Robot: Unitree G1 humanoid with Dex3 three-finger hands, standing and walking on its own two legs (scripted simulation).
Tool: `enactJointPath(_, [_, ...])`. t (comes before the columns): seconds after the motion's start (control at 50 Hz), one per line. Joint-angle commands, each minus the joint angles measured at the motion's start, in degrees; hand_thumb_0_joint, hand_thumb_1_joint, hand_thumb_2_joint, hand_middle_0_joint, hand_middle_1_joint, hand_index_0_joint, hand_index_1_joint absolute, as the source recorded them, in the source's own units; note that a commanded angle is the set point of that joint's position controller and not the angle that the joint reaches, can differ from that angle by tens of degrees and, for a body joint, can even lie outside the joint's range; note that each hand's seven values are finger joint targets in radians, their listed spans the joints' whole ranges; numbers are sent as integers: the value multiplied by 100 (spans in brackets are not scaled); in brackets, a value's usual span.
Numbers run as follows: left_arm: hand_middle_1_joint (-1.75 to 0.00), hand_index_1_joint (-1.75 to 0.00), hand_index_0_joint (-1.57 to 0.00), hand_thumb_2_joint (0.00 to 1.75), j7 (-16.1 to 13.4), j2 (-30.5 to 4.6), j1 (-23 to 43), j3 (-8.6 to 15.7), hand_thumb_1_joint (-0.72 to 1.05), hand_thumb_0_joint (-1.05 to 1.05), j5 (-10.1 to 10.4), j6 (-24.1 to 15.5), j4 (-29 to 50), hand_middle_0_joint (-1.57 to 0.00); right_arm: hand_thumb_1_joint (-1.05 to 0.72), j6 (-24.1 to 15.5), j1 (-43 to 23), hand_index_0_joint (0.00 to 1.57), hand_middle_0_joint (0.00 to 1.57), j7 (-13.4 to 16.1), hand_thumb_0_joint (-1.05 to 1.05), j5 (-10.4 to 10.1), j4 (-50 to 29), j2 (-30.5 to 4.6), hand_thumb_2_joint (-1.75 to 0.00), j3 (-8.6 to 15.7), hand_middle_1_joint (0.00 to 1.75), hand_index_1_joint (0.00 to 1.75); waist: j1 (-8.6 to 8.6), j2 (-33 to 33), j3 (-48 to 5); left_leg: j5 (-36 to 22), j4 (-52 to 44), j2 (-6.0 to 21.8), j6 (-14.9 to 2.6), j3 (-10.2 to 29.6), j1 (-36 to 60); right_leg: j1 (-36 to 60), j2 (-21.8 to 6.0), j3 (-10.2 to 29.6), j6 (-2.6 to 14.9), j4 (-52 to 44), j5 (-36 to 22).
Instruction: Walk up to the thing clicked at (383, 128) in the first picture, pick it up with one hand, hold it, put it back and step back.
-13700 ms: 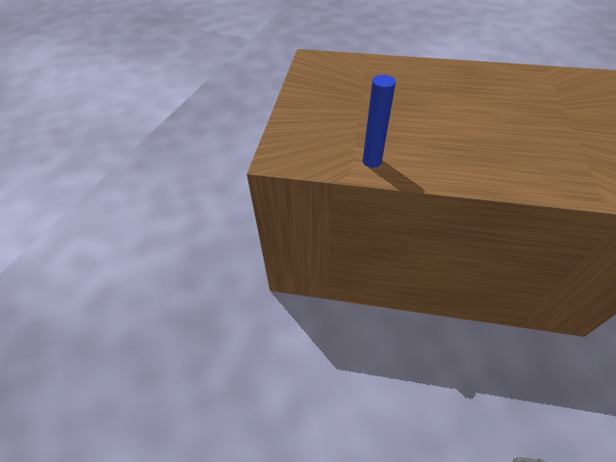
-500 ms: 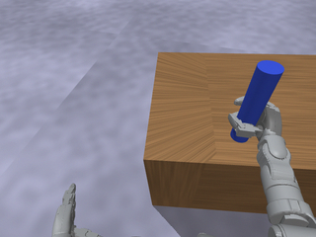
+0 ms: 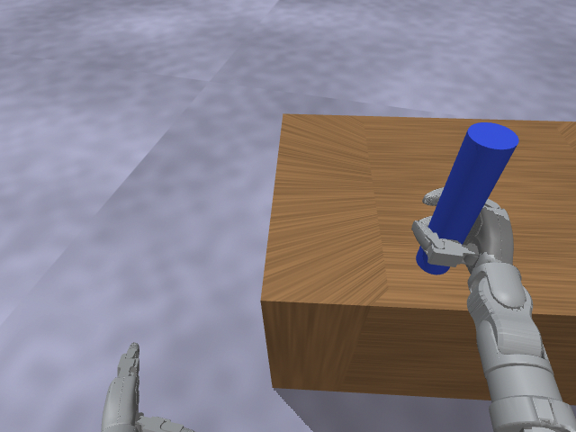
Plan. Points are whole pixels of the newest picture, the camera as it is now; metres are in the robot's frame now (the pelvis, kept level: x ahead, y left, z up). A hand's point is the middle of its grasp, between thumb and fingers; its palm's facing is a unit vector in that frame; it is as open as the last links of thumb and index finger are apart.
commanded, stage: hold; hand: right
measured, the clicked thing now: (457, 209) +0.35 -0.18 +0.14
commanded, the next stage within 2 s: none
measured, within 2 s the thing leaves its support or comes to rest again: neither
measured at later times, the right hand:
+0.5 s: hand (448, 227) +0.34 -0.17 +0.12, palm faces +0.13 +0.99 +0.00, open 6.8 cm
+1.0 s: hand (449, 220) +0.34 -0.17 +0.14, palm faces +0.14 +0.99 +0.00, open 6.8 cm
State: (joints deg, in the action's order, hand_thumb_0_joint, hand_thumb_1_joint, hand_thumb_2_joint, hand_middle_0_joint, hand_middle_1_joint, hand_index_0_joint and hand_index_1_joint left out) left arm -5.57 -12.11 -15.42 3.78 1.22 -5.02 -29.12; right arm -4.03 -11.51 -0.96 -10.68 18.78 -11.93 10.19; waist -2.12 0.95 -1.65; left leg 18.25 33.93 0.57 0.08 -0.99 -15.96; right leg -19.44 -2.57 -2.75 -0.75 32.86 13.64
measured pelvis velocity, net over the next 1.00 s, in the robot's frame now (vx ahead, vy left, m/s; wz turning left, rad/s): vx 0.01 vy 0.00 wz -0.01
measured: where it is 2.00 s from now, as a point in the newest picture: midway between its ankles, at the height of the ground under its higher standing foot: outside the picture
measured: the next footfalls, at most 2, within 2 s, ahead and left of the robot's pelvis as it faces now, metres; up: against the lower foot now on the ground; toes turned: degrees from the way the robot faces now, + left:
none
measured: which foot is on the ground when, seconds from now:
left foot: down 0.00-1.00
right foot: down 0.00-1.00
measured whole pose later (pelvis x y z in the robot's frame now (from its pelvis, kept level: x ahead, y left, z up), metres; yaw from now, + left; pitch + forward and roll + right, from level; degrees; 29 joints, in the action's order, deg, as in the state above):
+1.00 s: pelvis +0.01 +0.00 +0.01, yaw -1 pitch -2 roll +0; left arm -5.6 -11.8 -12.4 4.9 1.3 -6.4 -35.8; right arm 5.9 -6.8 -0.2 -11.0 5.5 -11.2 9.5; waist -1.0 1.5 -0.8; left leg 16.2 26.5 0.8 0.1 -1.6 -8.2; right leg -12.1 -2.0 -2.4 -0.8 26.0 11.7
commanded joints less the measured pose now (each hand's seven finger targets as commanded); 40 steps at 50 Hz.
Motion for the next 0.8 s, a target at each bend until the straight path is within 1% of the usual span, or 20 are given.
enactJointPath(0.0, [-6, -5, -5, 5, -48, -625, 500, 198, -55, 0, 10, -314, 668, -4, -58, -554, -2465, 142, 140, -17, 0, -139, -2095, -1090, -136, 431, 147, 147, 83, 139, -1359, -1268, -751, -32, 51, 45, -63, 1164, 215, 36, 183, -444, -657])
enactJointPath(0.02, [-6, -5, -5, 5, -51, -609, 573, 184, -55, 0, 10, -316, 736, -5, -59, -537, -2425, 141, 140, -14, 0, -145, -2056, -1087, -135, 451, 146, 146, 77, 43, -1289, -1246, -787, -19, 62, 52, -15, 1135, 231, 29, 185, -453, -646])
enactJointPath(0.04, [-6, -5, -5, 5, -78, -833, 743, 379, -54, 0, 14, -342, 900, -4, -57, -505, -2299, 140, 139, -8, 0, -148, -2051, -1096, -134, 488, 146, 146, 71, -79, -1437, -1209, -794, -42, 55, 16, 30, 1212, 200, 64, 197, -498, -615])
enactJointPath(0.06, [-6, -5, -5, 4, -70, -757, 794, 288, -54, 0, 7, -346, 868, -5, -54, -459, -2259, 140, 139, -1, 0, -150, -1978, -910, -134, 332, 146, 146, 51, -128, -1249, -1080, -852, -56, 47, 14, -16, 1162, 197, 58, 189, -551, -489])
enactJointPath(0.16, [-6, -5, -5, 4, -97, -914, 749, 471, -53, 0, 6, -383, 750, -5, -52, -376, -2231, 138, 136, 22, 0, -160, -2401, -1032, -133, 428, 143, 143, 58, -81, -1447, -1303, -895, -58, 43, -21, 110, 1415, 197, 69, 187, -608, -679])
enactJointPath(0.2, [-6, -6, -5, 5, -56, -547, 771, 188, -54, 0, 15, -389, 652, -5, -53, -361, -2237, 138, 136, 23, 0, -162, -2484, -928, -133, 364, 144, 144, 119, 78, -1353, -1341, -916, -57, 32, -38, 183, 1371, 206, 63, 180, -615, -738])
enactJointPath(0.24, [-6, -5, -5, 5, -88, -774, 745, 434, -54, 0, 16, -380, 470, -5, -53, -297, -2199, 137, 136, 42, 0, -165, -2522, -1006, -132, 423, 143, 143, 93, 88, -1447, -1549, -867, -79, 32, -63, 188, 1508, 177, 85, 178, -623, -955])
enactJointPath(0.28, [-6, -5, -5, 4, -48, -576, 795, 195, -53, 0, 10, -356, 514, -5, -53, -213, -1994, 137, 136, 15, 0, -158, -2472, -774, -132, 232, 143, 143, 63, 36, -1311, -1534, -908, -88, 25, -84, 207, 1444, 171, 91, 183, -666, -941])
enactJointPath(0.32, [-6, -5, -5, 5, -72, -814, 993, 401, -54, 0, 12, -361, 474, -5, -55, -176, -2098, 138, 136, 45, 0, -145, -2567, -981, -133, 389, 144, 144, 115, 125, -1296, -1381, -969, -72, 11, -60, 209, 1420, 181, 82, 172, -726, -789])
enactJointPath(0.36, [-6, -6, -5, 4, -60, -728, 942, 338, -54, 0, 7, -372, 457, -5, -58, -139, -2091, 140, 138, 49, 0, -146, -2710, -959, -135, 378, 145, 145, 113, 195, -1273, -1340, -1008, -89, -1, -83, 219, 1495, 168, 95, 164, -765, -768])
enactJointPath(0.38, [-6, -6, -5, 5, -80, -843, 784, 484, -54, 0, 0, -364, 408, -5, -57, -102, -1983, 140, 138, 41, 0, -148, -2724, -910, -135, 358, 146, 146, 58, 86, -1428, -1507, -983, -101, 13, -107, 277, 1610, 156, 105, 170, -744, -932])
enactJointPath(0.42, [-6, -5, -5, 4, -50, -640, 781, 283, -54, 0, 14, -383, 444, -5, -56, -54, -1879, 140, 139, 46, 0, -162, -2806, -857, -135, 335, 146, 146, 119, 121, -1375, -1627, -976, -95, 10, -122, 362, 1594, 158, 103, 171, -735, -1071])
enactJointPath(0.46, [-6, -5, -5, 4, -61, -708, 832, 364, -54, 0, 18, -373, 369, -5, -56, -1, -1829, 140, 138, 49, 0, -169, -2793, -910, -134, 404, 145, 145, 122, 70, -1358, -1729, -949, -122, 8, -148, 320, 1672, 122, 129, 162, -736, -1242])
enactJointPath(0.56, [-6, -6, -5, 5, -59, -694, 953, 286, -54, 0, 9, -414, 486, -5, -57, 69, -1887, 140, 138, 23, 0, -179, -3058, -837, -135, 308, 145, 145, 122, 57, -1185, -1220, -1142, -101, 2, -116, 300, 1560, 156, 95, 177, -904, -666])
enactJointPath(0.62, [-6, -5, -6, 4, -78, -870, 989, 458, -54, 0, 16, -454, 541, -5, -56, 142, -1747, 140, 138, 16, 0, -190, -3064, -804, -135, 298, 146, 146, 81, -61, -1208, -1498, -1105, -100, 20, -134, 340, 1673, 151, 106, 187, -874, -941])
enactJointPath(0.66, [-6, -5, -5, 4, -47, -578, 903, 229, -54, 0, 11, -423, 267, -5, -57, 154, -1944, 140, 138, 20, 0, -181, -3181, -855, -135, 330, 145, 145, 138, 124, -1125, -1505, -1117, -71, 22, -122, 380, 1602, 180, 88, 189, -865, -945])
enactJointPath(0.68, [-6, -5, -5, 4, -65, -649, 897, 310, -53, 0, 16, -437, 259, -5, -57, 190, -1776, 140, 138, 21, 0, -182, -2867, -772, -134, 323, 145, 145, 80, -134, -1001, -1390, -1147, -88, 36, -129, 315, 1554, 165, 101, 207, -886, -812])
enactJointPath(0.7, [-6, -5, -5, 5, -43, -533, 970, 208, -54, 0, 16, -442, 232, -5, -56, 167, -1872, 140, 138, 16, 0, -173, -3087, -843, -135, 342, 145, 145, 156, 102, -1078, -1392, -1164, -46, 34, -87, 382, 1540, 210, 71, 196, -894, -806])
enactJointPath(0.74, [-6, -6, -5, 5, -94, -845, 1019, 458, -54, 0, 2, -431, 400, -5, -55, 199, -1820, 139, 137, 39, 0, -189, -3262, -976, -134, 470, 144, 144, 142, -26, -1468, -1722, -1121, -50, 45, -98, 535, 1767, 213, 86, 203, -842, -1148])
enactJointPath(0.78, [-6, -6, -6, 5, -85, -818, 889, 427, -54, 0, -1, -450, 335, -5, -54, 256, -1752, 138, 136, 47, 0, -184, -3262, -843, -134, 356, 144, 144, 91, -57, -1421, -1981, -1097, -53, 55, -119, 560, 1839, 209, 89, 213, -802, -1377])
